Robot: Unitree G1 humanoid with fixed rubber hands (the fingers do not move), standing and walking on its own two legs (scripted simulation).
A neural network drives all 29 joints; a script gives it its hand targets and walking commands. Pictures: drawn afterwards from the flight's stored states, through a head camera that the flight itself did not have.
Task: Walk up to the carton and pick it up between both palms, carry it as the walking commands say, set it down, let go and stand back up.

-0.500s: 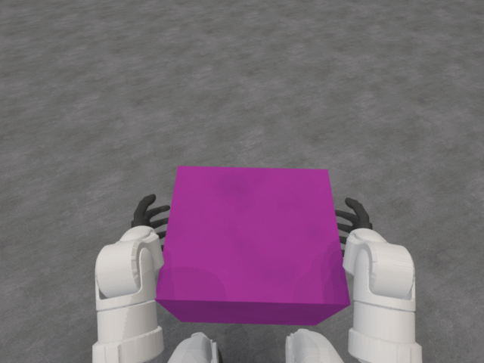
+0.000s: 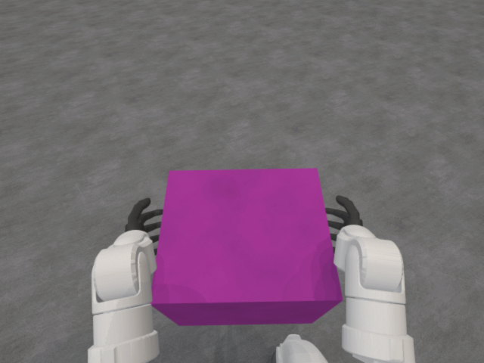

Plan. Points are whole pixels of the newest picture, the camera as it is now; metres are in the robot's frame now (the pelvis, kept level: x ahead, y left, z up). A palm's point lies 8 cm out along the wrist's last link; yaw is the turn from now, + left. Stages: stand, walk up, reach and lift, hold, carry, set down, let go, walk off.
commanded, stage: carry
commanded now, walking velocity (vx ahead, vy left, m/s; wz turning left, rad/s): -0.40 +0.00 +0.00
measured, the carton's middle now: (244, 251) +0.31 +0.00 +0.00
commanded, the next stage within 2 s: none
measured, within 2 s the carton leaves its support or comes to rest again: neither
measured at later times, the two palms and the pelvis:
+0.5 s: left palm out of the picture +0.06 +0.12 +0.07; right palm out of the picture +0.00 -0.20 +0.07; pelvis -0.26 +0.00 +0.00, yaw -2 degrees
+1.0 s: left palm out of the picture -0.27 +0.16 +0.08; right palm out of the picture -0.27 -0.17 +0.07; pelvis -0.54 +0.00 +0.01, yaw +0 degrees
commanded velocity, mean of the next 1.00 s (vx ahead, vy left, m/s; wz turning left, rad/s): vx -0.38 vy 0.00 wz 0.10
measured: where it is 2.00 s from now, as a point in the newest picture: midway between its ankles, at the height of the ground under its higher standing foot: outside the picture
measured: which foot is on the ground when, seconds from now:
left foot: down 0.00-0.26, up 0.28-0.52, down 0.54-0.84, up 0.86-1.00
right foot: up 0.00-0.22, down 0.24-0.54, up 0.56-0.82, down 0.84-1.00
